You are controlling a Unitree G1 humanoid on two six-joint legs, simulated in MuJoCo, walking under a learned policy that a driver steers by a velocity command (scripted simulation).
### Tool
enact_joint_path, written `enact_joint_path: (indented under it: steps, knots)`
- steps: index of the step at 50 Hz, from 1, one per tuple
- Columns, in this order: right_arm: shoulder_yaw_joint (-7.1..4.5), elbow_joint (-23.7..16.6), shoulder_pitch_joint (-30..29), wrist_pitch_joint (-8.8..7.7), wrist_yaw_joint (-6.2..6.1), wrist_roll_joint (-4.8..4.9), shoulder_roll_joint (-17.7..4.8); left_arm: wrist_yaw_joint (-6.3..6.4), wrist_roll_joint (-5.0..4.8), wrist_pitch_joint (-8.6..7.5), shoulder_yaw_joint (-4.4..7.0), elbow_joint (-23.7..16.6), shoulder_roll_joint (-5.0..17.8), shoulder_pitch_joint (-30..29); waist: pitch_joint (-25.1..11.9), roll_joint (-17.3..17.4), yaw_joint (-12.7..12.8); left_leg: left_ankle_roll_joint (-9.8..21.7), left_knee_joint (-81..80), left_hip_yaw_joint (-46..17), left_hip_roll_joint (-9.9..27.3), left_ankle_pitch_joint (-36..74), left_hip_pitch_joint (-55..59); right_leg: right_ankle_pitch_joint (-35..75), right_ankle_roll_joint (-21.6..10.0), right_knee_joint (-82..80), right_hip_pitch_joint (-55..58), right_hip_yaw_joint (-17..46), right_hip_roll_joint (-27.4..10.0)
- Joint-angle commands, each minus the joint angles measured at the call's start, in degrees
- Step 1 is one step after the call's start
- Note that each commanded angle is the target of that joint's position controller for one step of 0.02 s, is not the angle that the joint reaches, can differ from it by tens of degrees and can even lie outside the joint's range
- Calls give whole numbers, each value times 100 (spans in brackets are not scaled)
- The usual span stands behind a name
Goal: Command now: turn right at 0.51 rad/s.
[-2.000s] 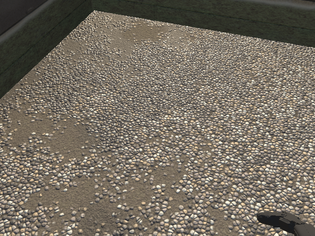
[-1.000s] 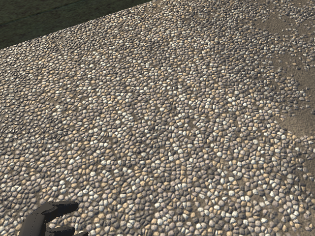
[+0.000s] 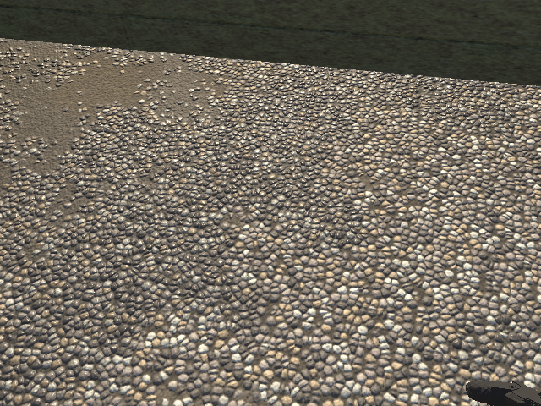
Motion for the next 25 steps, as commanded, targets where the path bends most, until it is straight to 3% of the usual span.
enact_joint_path:
  steps: [1, 3, 4, 6, 8, 10, 11, 12, 13, 14, 15, 16, 17, 19, 21, 25]
  knots:
    - [-355, -599, -292, -39, -70, 104, -726, 79, 58, -204, 384, -481, 1285, 148, -555, -1263, -7, -104, 2010, -319, -142, -1366, -1232, 2531, -1705, -1691, 1331, 3068, -1786]
    - [-331, -560, -207, -44, -25, 121, -590, 184, -106, -153, 417, -569, 1194, -210, -733, -869, -198, -151, 1624, -449, 66, -798, -1278, 2440, -1283, -1482, 1486, 2506, -1381]
    - [-310, -553, -262, -66, -7, 127, -496, 224, -179, -56, 418, -600, 1101, -330, -770, -843, -206, -198, 1062, -357, 55, -581, -1145, 2238, -1099, -1467, 1488, 2331, -1153]
    - [-253, -477, -240, -117, 82, 165, -283, 269, -180, 143, 458, -664, 1085, -386, -867, -937, -178, -273, 183, -171, -113, -262, -647, 1974, -968, -1407, 1332, 2241, -862]
    - [-283, -332, 31, -146, 176, 226, -349, 253, -167, 240, 508, -735, 1155, -403, -963, -1125, -194, -267, -618, -85, -251, 41, -62, 1745, -939, -1430, 1106, 2388, -764]
    - [-365, -126, 533, -155, 211, 224, -492, 225, -251, 263, 511, -818, 1162, -583, -960, -1197, -425, -193, -1810, 14, -268, 793, 692, 1197, -786, -1350, 738, 2523, -606]
    - [-444, -6, 789, -136, 187, 207, -660, 229, -279, 258, 478, -849, 1056, -574, -947, -1095, -492, -85, -2325, -64, 10, 1223, 1367, 560, -566, -1184, 211, 2417, -403]
    - [-546, -32, 883, -93, 128, 120, -1075, 212, -233, 260, 400, -816, 750, -284, -936, -148, -339, 333, -2649, -1129, 1197, 1171, 2084, -989, -214, -86, -753, 1828, 117]
    - [-609, -133, 587, -78, 152, -190, -1529, 203, -203, 170, 434, -951, 766, -143, -705, 1352, -96, 1161, -2869, -2761, 2558, 1817, 1636, -1815, 87, 1297, -1779, 956, 756]
    - [-558, -288, 268, -158, 139, -269, -1303, 192, -119, 100, 562, -898, 1253, -132, -533, 1006, -23, 1496, -2952, -2739, 2867, 1881, 1303, -1591, 260, 2398, -1854, 876, 134]
    - [-444, -370, -121, -195, 83, -195, -923, 188, -144, 129, 636, -744, 1462, -69, -376, 579, 85, 1298, -2860, -1988, 2430, 1811, 1084, -1141, 317, 2808, -1749, 748, 11]
    - [-392, -418, -333, -203, 33, -83, -769, 207, -127, 195, 629, -602, 1351, 59, -274, 372, 132, 1047, -2772, -1383, 1971, 1689, 1086, -742, 388, 3064, -1773, 648, -30]
    - [-369, -408, -374, -205, -24, 5, -725, 202, -95, 245, 593, -575, 1216, 119, -226, 408, 99, 970, -2695, -1006, 1810, 1908, 1180, -437, 463, 3385, -1912, 560, -101]
    - [-341, -333, -83, -180, -116, -4, -754, 147, -130, 272, 497, -721, 981, -68, -183, 462, -93, 1039, -2667, -393, 1693, 2595, 1268, -131, 616, 3564, -2035, 217, -233]
    - [-370, -208, 362, -121, -169, -44, -855, 113, -174, 253, 394, -948, 813, -483, -223, 530, -386, 1177, -2635, -184, 1785, 2948, 1760, -22, 734, 3131, -2288, 26, -369]
    - [-484, -94, 619, -51, -113, -18, -1171, 15, -134, 257, 303, -1169, 700, -709, -411, 596, -544, 1321, -2574, 138, 2140, 3373, 2282, -212, 769, 2349, -2110, -141, -594]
